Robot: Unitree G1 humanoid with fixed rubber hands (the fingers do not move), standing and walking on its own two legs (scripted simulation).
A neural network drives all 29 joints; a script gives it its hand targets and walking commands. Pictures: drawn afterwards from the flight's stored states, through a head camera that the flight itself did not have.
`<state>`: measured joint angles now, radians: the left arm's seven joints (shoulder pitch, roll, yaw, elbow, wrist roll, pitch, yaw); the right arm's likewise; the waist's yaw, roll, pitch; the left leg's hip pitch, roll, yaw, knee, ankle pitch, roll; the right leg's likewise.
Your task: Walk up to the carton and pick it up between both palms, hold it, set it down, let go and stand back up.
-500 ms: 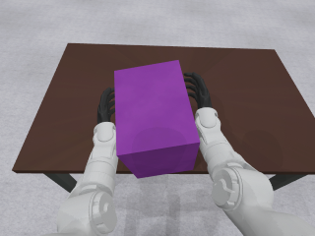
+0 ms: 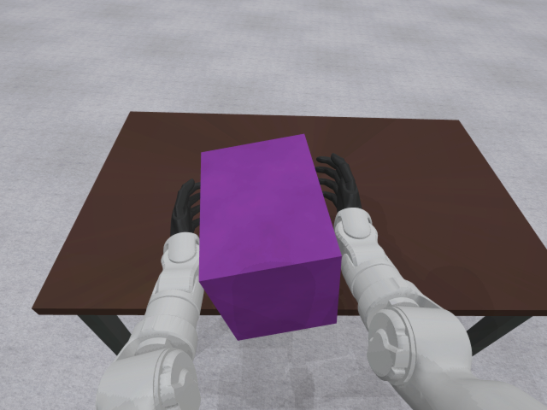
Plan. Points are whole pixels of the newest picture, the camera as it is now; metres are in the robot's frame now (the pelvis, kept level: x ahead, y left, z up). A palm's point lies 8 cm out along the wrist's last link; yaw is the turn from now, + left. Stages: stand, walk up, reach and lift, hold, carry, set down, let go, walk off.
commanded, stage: reach and lift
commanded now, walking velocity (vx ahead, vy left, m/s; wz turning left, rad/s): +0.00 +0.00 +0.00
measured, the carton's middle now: (270, 239) +0.38 +0.03 +0.04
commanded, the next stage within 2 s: hold in 1.54 s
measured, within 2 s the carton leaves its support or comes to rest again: neither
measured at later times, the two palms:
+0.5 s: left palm (183, 201) +0.35 +0.15 +0.15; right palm (372, 206) +0.37 -0.11 +0.14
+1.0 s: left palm (162, 193) +0.34 +0.16 +0.18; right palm (365, 189) +0.36 -0.09 +0.18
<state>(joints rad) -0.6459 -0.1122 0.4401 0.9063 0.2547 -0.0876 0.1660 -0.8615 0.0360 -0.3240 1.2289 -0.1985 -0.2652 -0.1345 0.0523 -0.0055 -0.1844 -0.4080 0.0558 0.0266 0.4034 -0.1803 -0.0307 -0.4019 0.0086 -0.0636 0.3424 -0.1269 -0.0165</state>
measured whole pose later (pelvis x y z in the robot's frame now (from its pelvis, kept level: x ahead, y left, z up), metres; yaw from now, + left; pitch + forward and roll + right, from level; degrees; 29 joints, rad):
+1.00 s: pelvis -0.03 +0.01 +0.00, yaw +0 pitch -5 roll -1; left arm -0.80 -0.10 0.37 0.71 0.23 0.43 0.16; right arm -0.86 0.00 -0.23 1.02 0.03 0.14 -0.17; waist 0.04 -0.01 -0.09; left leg -0.13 0.05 0.03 0.40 -0.18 -0.02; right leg -0.10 0.01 -0.06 0.28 -0.10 -0.01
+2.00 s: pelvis -0.03 +0.01 +0.00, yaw +0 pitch -6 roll -1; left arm -0.81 -0.08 0.35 0.52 0.23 0.62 0.13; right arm -0.86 0.00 -0.17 0.85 0.13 0.30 -0.22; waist 0.00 -0.01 -0.08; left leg -0.11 0.05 0.02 0.40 -0.19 -0.02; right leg -0.08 0.01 -0.07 0.29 -0.10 -0.01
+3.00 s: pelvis -0.02 +0.01 +0.00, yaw +1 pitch -7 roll -1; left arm -0.82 -0.07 0.35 0.45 0.23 0.73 0.12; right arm -0.86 0.00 -0.15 0.78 0.16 0.39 -0.25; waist -0.02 -0.01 -0.08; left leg -0.10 0.05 0.02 0.40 -0.19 -0.02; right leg -0.06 0.01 -0.07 0.29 -0.11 -0.01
